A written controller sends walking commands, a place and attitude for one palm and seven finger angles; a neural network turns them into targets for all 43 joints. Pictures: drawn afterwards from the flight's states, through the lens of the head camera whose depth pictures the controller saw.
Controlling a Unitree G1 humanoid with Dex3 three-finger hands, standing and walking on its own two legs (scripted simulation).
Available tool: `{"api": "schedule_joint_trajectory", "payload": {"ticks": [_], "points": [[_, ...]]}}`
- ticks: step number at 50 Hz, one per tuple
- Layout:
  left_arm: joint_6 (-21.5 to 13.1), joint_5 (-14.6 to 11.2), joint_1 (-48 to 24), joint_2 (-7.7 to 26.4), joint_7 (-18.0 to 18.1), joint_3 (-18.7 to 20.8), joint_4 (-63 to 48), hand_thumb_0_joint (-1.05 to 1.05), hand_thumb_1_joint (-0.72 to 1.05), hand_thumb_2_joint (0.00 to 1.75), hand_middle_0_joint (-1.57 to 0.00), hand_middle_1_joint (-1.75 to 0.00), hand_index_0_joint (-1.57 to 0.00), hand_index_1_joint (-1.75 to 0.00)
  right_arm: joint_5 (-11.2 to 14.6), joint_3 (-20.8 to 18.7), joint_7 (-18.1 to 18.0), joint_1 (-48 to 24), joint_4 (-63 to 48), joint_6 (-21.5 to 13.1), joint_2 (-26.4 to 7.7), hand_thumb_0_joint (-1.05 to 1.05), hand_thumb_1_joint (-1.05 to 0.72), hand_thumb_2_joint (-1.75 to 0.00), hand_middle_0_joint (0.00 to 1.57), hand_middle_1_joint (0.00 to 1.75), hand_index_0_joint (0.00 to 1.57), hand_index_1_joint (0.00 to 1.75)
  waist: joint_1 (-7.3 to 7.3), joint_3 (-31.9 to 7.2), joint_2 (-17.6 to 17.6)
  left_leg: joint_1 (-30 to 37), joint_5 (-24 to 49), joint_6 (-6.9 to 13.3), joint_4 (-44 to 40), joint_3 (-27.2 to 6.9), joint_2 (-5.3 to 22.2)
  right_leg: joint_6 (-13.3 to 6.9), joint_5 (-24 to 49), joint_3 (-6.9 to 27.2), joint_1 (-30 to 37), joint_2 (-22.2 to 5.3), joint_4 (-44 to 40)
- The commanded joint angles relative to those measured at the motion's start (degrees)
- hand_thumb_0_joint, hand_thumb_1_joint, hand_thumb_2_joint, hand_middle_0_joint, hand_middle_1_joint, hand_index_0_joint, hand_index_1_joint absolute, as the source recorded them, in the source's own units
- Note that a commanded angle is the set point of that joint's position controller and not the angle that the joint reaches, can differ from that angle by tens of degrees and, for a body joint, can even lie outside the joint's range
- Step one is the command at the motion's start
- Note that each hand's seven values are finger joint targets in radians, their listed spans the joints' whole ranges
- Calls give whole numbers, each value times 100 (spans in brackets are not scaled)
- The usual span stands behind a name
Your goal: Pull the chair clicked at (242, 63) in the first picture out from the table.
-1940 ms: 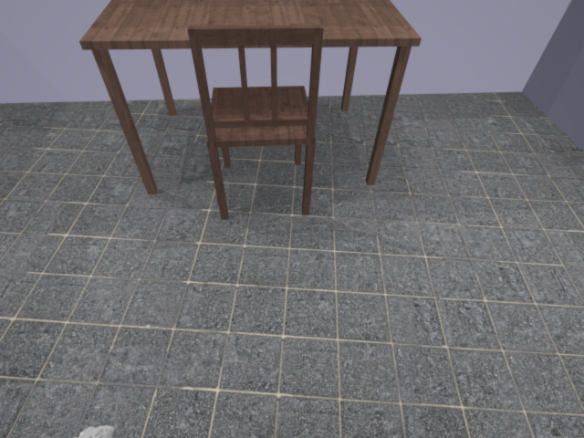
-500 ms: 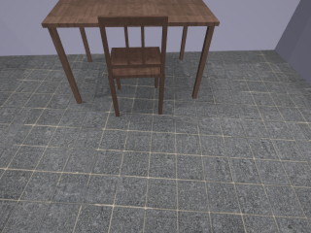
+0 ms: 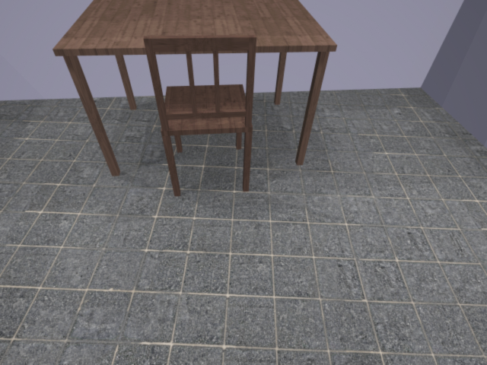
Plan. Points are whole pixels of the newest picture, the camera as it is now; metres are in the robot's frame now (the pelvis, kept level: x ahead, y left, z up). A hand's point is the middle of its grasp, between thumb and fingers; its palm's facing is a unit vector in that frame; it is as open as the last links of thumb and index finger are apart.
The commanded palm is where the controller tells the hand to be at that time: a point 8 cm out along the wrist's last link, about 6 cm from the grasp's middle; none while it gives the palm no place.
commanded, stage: walk to a spot facing it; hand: left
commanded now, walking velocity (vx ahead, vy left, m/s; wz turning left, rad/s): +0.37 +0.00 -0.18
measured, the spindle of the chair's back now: (191, 83) +1.13 +0.29 -0.10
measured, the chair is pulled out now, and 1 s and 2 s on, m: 0.00 0.00 0.00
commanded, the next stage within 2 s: turn to face it in 0.80 s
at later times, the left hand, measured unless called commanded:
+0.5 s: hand (176, 294) +0.31 +0.18 -0.18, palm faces -0.16 -0.97 -0.16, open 7.3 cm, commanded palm none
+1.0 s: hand (184, 253) +0.41 +0.18 -0.19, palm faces -0.11 -0.98 -0.14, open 7.3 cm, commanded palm none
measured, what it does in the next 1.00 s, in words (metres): walks ahead: right foot, then left foot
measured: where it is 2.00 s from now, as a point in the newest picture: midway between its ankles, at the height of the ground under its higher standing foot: (255, 312)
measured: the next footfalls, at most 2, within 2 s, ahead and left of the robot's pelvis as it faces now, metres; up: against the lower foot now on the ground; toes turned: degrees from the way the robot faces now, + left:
right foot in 0.56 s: +0.36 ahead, -0.11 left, +0.00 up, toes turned -17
left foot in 0.96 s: +0.53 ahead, +0.09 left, +0.00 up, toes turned -2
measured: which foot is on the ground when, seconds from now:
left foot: down 0.00-0.56, up 0.58-0.94, down 0.96-1.00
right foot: down 0.00-0.12, up 0.14-0.54, down 0.56-0.98, up 1.00-1.00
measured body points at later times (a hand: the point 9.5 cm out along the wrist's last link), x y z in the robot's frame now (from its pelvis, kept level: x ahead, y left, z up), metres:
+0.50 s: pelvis +0.18 +0.01 -0.01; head +0.22 +0.02 +0.44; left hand +0.31 +0.23 -0.16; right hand +0.00 -0.14 -0.14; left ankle +0.01 +0.11 -0.73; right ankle +0.31 -0.11 -0.70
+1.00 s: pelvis +0.41 +0.00 +0.00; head +0.42 +0.03 +0.44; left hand +0.42 +0.23 -0.17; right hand +0.45 -0.25 -0.13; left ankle +0.49 +0.10 -0.73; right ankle +0.32 -0.09 -0.72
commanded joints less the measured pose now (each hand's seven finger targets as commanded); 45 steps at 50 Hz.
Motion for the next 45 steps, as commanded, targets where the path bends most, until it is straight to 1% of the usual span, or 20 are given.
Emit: {"api": "schedule_joint_trajectory", "payload": {"ticks": [1, 3, 4, 5, 6, 7, 9, 12, 14, 20, 24, 26, 27, 28, 29, 31, 33, 35, 42, 45], "points": [[-254, 10, 970, 1063, 168, 332, -33, 0, 90, 90, -20, -30, -20, -30, 4, -180, -78, -713, -738, -270, -435, 0, -90, -90, 20, 30, 20, 30, 262, 873, -999, -2143, -646, 16, 1029, 308, 117, -1357, 943, 2515, 867, -1908, -1588], [-272, 26, 746, 956, 200, 345, -36, 0, 90, 90, -20, -30, -20, -30, 40, -203, -68, -418, -659, -339, -298, 0, -90, -90, 20, 30, 20, 30, 24, 661, -683, -1351, -548, 67, 255, 263, 233, -1241, 1699, 1918, 564, -1777, -1022], [-257, -8, 405, 862, 194, 336, -109, 0, 90, 90, -20, -30, -20, -30, 48, -196, -80, 221, -444, -373, -216, 0, -90, -90, 20, 30, 20, 30, -354, 454, -503, -48, 5, 135, -722, 300, 193, -955, 1674, 1352, -271, -1418, -469], [-237, -52, 166, 531, 149, 305, -246, 0, 90, 90, -20, -30, -20, -30, -3, -281, -143, 1205, -91, -415, -475, 0, -90, -90, 20, 30, 20, 30, -727, 271, 443, 1471, 239, 405, -1512, -535, 611, -565, 1475, 536, -1486, -563, 1014], [-268, -69, -111, 124, 108, 218, -464, 0, 90, 90, -20, -30, -20, -30, -75, -432, -215, 2171, 234, -417, -1014, 0, -90, -90, 20, 30, 20, 30, -942, 257, 1908, 2213, 820, 820, -2221, -2277, 2112, -164, -701, -446, -2869, 39, 2712], [-271, 0, -511, 333, 168, 259, -582, 0, 90, 90, -20, -30, -20, -30, -68, -319, -243, 2247, 315, -366, -696, 0, -90, -90, 20, 30, 20, 30, -901, 748, 1218, 1897, 1285, 915, -2259, -2473, 2392, -240, -906, -63, -3242, -217, 3409], [-237, 11, -551, 109, 101, 249, -423, 0, 90, 90, -20, -30, -20, -30, -49, -220, -274, 1805, 141, -399, -295, 0, -90, -90, 20, 30, 20, 30, -618, 1202, 40, 1439, 2275, 1079, -2155, -1692, 2296, -207, -288, -8, -3426, -623, 3977], [-99, 42, -283, -180, 0, 247, -348, 0, 90, 90, -20, -30, -20, -30, -33, -147, -319, 1578, 117, -510, -35, 0, -90, -90, 20, 30, 20, 30, -280, 1143, 482, 1181, 3040, 671, -2185, -253, 1603, -124, 322, -253, -3227, -657, 3966], [-39, 41, -374, -273, -47, 258, -415, 0, 90, 90, -20, -30, -20, -30, -14, -116, -330, 1617, 168, -535, 89, 0, -90, -90, 20, 30, 20, 30, -176, 1212, 614, 971, 3232, 485, -2324, 248, 1343, -120, 710, -471, -3223, -636, 3712], [-57, -4, -1346, -350, -96, 207, -808, 0, 90, 90, -20, -30, -20, -30, -24, -129, -359, 1839, 356, -499, 135, 0, -90, -90, 20, 30, 20, 30, -244, 1423, 685, 1118, 4663, 465, -2432, 976, 1170, -260, 1326, -1236, -2371, -325, 1167], [-100, 38, -441, -34, -26, 294, -598, 0, 90, 90, -20, -30, -20, -30, -15, -263, -352, 1535, 338, -429, -212, 0, -90, -90, 20, 30, 20, 30, 280, 690, 799, 1521, 6638, 464, -988, 1227, 1373, -620, 1011, -1344, -1015, 56, 806], [-218, 95, 826, 395, 21, 449, -231, 0, 90, 90, -20, -30, -20, -30, 27, -292, -295, 1278, 213, -411, -266, 0, -90, -90, 20, 30, 20, 30, 865, -9, 578, 488, 5521, 273, 1247, 1276, 1157, -814, 1288, -1072, 1064, -93, 96], [-284, 90, 1287, 995, 88, 571, -156, 0, 90, 90, -20, -30, -20, -30, 119, -242, -220, 1534, 94, -424, 108, 0, -90, -90, 20, 30, 20, 30, 914, -656, -525, -1098, 1859, 96, 3349, 1165, 497, -1423, 1470, 1101, 2376, -1647, -296], [-280, -59, 1374, 1255, 131, 607, -137, 0, 90, 90, -20, -30, -20, -30, 139, -250, -227, 1364, -134, -437, 270, 0, -90, -90, 20, 30, 20, 30, 698, -828, -839, -2057, -892, 89, 5038, 582, -89, -1974, 2195, 3057, 2440, -2723, -1138], [-278, -102, 828, 1159, 159, 591, -319, 0, 90, 90, -20, -30, -20, -30, 84, -301, -190, 1016, -251, -425, 151, 0, -90, -90, 20, 30, 20, 30, 628, -538, -446, -2175, -295, 181, 5010, -68, 309, -1835, 1441, 2559, 1636, -2543, -1441], [-302, -60, -82, 648, 205, 439, -511, 0, 90, 90, -20, -30, -20, -30, -27, -297, -159, 720, -339, -284, 201, 0, -90, -90, 20, 30, 20, 30, 153, 390, -121, -2152, 130, 111, 4656, -216, 741, -1555, 24, 2002, -123, -2339, -1853], [-362, 4, -471, 424, 245, 353, -564, 0, 90, 90, -20, -30, -20, -30, -77, -277, -124, 1006, -244, -141, 386, 0, -90, -90, 20, 30, 20, 30, -270, 442, 113, -1644, 213, 33, 3873, -164, 842, -1251, 85, 1146, -1067, -1958, -1964], [-381, 22, -562, 393, 209, 343, -550, 0, 90, 90, -20, -30, -20, -30, -79, -277, -95, 1154, -266, -43, 475, 0, -90, -90, 20, 30, 20, 30, -441, 434, -228, -1373, 407, -95, 3065, 70, 839, -1080, 279, 453, -1500, -1636, -2036], [-372, 11, -8, 504, 105, 365, -366, 0, 90, 90, -20, -30, -20, -30, -66, -289, 39, -168, -788, -184, 294, 0, -90, -90, 20, 30, 20, 30, -43, 650, -626, -1248, 948, -169, 759, 494, 495, -989, 353, 404, -811, -1394, -1873], [-325, -6, 77, 498, 114, 370, -332, 0, 90, 90, -20, -30, -20, -30, -47, -291, 0, -241, -802, -258, 182, 0, -90, -90, 20, 30, 20, 30, -118, 686, -475, -592, 1052, -156, -14, 661, 315, -858, 919, 372, -711, -1347, -1411]]}}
